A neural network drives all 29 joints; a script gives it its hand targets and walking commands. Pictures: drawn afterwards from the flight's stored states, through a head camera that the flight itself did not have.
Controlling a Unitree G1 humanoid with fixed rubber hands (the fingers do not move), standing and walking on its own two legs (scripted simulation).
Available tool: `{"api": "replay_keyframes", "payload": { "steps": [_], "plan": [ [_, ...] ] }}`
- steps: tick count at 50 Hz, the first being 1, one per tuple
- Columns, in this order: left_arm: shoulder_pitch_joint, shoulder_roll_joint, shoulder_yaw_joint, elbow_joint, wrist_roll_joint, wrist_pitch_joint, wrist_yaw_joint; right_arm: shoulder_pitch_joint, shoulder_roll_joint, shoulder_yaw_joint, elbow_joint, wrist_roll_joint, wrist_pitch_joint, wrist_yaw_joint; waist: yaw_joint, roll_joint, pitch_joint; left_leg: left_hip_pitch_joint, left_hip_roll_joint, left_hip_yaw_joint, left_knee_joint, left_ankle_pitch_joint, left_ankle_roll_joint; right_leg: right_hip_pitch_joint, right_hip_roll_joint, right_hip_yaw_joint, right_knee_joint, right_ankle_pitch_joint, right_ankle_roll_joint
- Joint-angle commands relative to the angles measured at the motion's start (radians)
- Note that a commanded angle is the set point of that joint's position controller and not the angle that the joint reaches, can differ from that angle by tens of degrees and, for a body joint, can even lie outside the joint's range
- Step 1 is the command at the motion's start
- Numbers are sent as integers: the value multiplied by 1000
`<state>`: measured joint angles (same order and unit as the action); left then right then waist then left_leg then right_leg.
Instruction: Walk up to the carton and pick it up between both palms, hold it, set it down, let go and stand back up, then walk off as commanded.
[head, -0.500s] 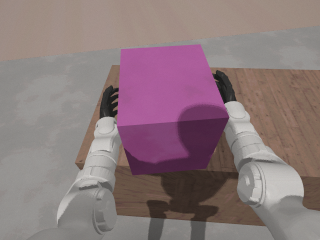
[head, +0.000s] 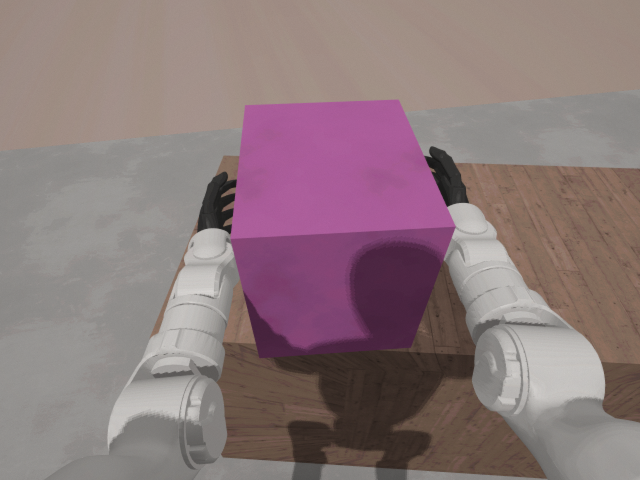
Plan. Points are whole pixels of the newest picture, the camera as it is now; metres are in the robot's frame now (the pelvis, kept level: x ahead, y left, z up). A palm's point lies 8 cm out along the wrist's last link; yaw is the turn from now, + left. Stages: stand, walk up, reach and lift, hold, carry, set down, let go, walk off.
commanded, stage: reach and lift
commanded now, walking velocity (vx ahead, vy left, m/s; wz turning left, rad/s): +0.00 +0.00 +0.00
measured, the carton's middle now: (329, 228) +0.43 +0.05 +0.09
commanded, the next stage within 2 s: hold in 1.80 s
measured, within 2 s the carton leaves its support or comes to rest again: neither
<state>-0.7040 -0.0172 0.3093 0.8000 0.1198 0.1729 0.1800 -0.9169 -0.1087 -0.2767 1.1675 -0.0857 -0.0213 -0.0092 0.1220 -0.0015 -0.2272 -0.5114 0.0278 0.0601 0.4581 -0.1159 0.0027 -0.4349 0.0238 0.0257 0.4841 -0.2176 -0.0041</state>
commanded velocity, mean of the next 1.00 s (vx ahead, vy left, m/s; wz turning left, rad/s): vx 0.00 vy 0.00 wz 0.00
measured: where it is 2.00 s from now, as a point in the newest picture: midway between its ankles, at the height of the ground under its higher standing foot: outside the picture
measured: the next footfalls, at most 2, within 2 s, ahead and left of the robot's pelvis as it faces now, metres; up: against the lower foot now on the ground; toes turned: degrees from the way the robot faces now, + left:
none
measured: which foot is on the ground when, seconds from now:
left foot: down 0.00-1.00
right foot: down 0.00-1.00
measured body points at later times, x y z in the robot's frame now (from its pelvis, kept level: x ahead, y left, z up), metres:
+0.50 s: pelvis +0.00 +0.00 +0.00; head -0.06 +0.01 +0.45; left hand +0.38 +0.20 +0.15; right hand +0.43 -0.12 +0.18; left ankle +0.06 +0.11 -0.74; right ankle +0.01 -0.12 -0.74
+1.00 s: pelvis +0.00 +0.00 +0.00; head -0.07 +0.01 +0.45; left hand +0.38 +0.19 +0.18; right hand +0.41 -0.12 +0.20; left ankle +0.06 +0.11 -0.74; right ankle +0.01 -0.12 -0.74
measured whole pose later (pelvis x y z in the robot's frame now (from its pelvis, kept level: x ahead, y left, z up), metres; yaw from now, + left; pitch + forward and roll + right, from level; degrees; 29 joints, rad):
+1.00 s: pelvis +0.00 +0.00 +0.00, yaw +0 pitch +0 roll -1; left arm -0.73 0.04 0.31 0.64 0.12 0.48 0.11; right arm -0.92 -0.06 -0.25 1.01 0.00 0.24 -0.10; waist 0.03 -0.02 -0.19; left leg -0.32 0.03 0.06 0.45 -0.13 0.00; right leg -0.24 0.02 0.02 0.46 -0.23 0.00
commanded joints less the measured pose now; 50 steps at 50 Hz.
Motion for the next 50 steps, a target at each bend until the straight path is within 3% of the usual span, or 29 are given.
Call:
{"api": "replay_keyframes", "payload": {
  "steps": [1, 3, 6, 7, 8, 9, 11, 14, 15, 16, 17, 19, 21, 26, 29, 30, 31, 32, 33, 34, 36, 38, 39, 41, 42, 43, 48, 49, 50],
  "plan": [
    [-993, -603, -501, -308, -132, -35, -155, -693, 734, 265, -231, 100, 10, 55, -144, -51, -511, 564, -18, -53, -91, 124, -23, 207, 2, -49, -221, 197, 36],
    [-934, -581, -463, -234, -115, 4, -169, -671, 708, 265, -213, 101, 43, 50, -135, -67, -388, 567, -26, -49, -103, 108, -21, 208, 3, -50, -235, 168, 39],
    [-962, -613, -522, -361, -138, 18, -177, -680, 761, 312, -314, 144, 52, 39, -159, -20, -502, 595, -35, -52, -80, 222, -37, 274, 8, -45, -220, 294, 37],
    [-986, -601, -509, -341, -138, 33, -179, -661, 710, 276, -247, 128, 72, 37, -179, 12, -435, 587, -33, -55, -96, 174, -47, 236, 10, -52, -226, 237, 36],
    [-1021, -597, -479, -367, -119, 24, -178, -743, 734, 296, -299, 149, 52, 42, -144, -15, -475, 604, -32, -55, -88, 211, -32, 255, 15, -53, -214, 242, 39],
    [-962, -612, -489, -303, -132, 50, -183, -666, 702, 271, -243, 136, 82, 36, -182, -9, -397, 593, -29, -62, -96, 164, -42, 229, 11, -51, -229, 225, 36],
    [-919, -584, -443, -262, -102, 80, -194, -649, 688, 256, -228, 126, 106, 32, -172, -28, -312, 575, -35, -52, -119, 129, -41, 262, 10, -51, -235, 198, 40],
    [-1024, -608, -474, -373, -120, 90, -197, -744, 686, 252, -307, 151, 96, 28, -186, 16, -323, 585, -28, -59, -128, 118, -47, 252, 7, -51, -225, 174, 30],
    [-1056, -593, -464, -382, -121, 89, -199, -761, 719, 271, -289, 161, 106, 28, -169, -20, -353, 591, -35, -51, -127, 93, -35, 263, 10, -51, -232, 148, 36],
    [-994, -598, -457, -318, -120, 110, -203, -760, 692, 256, -320, 153, 107, 20, -194, -21, -310, 573, -34, -58, -132, 67, -33, 264, 5, -47, -239, 138, 37],
    [-991, -550, -400, -286, -87, 119, -208, -737, 722, 265, -252, 156, 132, 18, -151, -53, -232, 549, -42, -41, -153, -4, -11, 258, -9, -35, -254, 70, 49],
    [-1121, -597, -485, -418, -139, 111, -202, -800, 720, 250, -328, 155, 124, 21, -197, 8, -379, 568, -39, -48, -144, 25, -36, 263, -4, -44, -223, 119, 39],
    [-1058, -607, -478, -336, -133, 133, -203, -766, 672, 214, -306, 125, 140, 22, -220, 29, -312, 570, -33, -57, -147, 2, -45, 238, -8, -41, -243, 100, 32],
    [-1109, -566, -447, -392, -127, 147, -213, -764, 702, 226, -310, 142, 156, 17, -209, 15, -318, 584, -32, -48, -156, -7, -36, 268, -13, -34, -235, 98, 42],
    [-1061, -539, -403, -384, -96, 166, -216, -810, 741, 293, -367, 188, 169, 5, -168, -11, -332, 564, -57, -32, -138, 48, -9, 329, -11, -28, -229, 159, 55],
    [-1074, -518, -370, -367, -70, 171, -222, -807, 737, 288, -329, 188, 181, 8, -153, -12, -283, 528, -57, -31, -154, -10, 2, 313, -14, -21, -232, 86, 57],
    [-1081, -521, -394, -384, -88, 178, -228, -751, 733, 288, -322, 178, 192, 2, -187, -8, -276, 542, -60, -25, -151, -12, -1, 308, -25, -19, -230, 113, 64],
    [-1110, -513, -408, -403, -109, 177, -238, -777, 748, 301, -366, 179, 192, -5, -184, -25, -325, 548, -61, -25, -146, -1, -2, 332, -27, -16, -227, 131, 66],
    [-1081, -552, -413, -385, -101, 189, -230, -776, 717, 261, -339, 184, 192, 0, -204, 32, -306, 548, -56, -42, -149, 16, -15, 319, -19, -22, -221, 148, 54],
    [-1101, -540, -422, -410, -118, 188, -234, -798, 739, 306, -374, 189, 191, -2, -188, -8, -324, 550, -54, -41, -140, 18, -8, 328, -12, -24, -223, 139, 53],
    [-1081, -560, -463, -428, -128, 197, -228, -768, 710, 297, -367, 199, 206, -11, -223, 51, -331, 588, -59, -42, -130, 73, -30, 331, -8, -33, -215, 213, 56],
    [-1049, -554, -464, -405, -129, 215, -241, -747, 700, 297, -382, 192, 216, -23, -241, 32, -323, 612, -50, -50, -127, 79, -35, 337, -10, -30, -223, 222, 59],
    [-1038, -545, -436, -385, -108, 226, -253, -750, 699, 297, -379, 200, 223, -24, -226, 34, -273, 573, -58, -43, -137, 33, -29, 332, -9, -31, -227, 162, 56],
    [-1121, -550, -446, -427, -119, 221, -256, -741, 690, 246, -320, 168, 234, -20, -258, 51, -246, 570, -51, -52, -152, -18, -32, 294, -14, -34, -229, 82, 47],
    [-1092, -520, -414, -406, -100, 228, -261, -777, 712, 259, -338, 176, 232, -19, -216, 17, -219, 552, -53, -42, -157, -32, -16, 297, -19, -29, -240, 51, 52],
    [-1140, -532, -439, -458, -116, 224, -256, -780, 727, 260, -363, 175, 235, -19, -240, 27, -276, 564, -54, -46, -152, -19, -21, 309, -24, -26, -226, 90, 55],
    [-1079, -530, -416, -385, -104, 258, -255, -807, 695, 289, -373, 207, 247, -17, -212, 37, -243, 563, -53, -44, -149, 16, -21, 295, -10, -33, -226, 111, 55],
    [-1135, -529, -425, -464, -112, 247, -248, -841, 726, 316, -397, 232, 243, -13, -190, 38, -312, 577, -55, -42, -132, 63, -21, 328, -7, -30, -220, 124, 49],
    [-1118, -550, -438, -442, -117, 258, -244, -819, 696, 303, -389, 227, 251, -12, -219, 39, -303, 591, -50, -55, -140, 24, -24, 289, -4, -34, -223, 109, 49]
  ]
}}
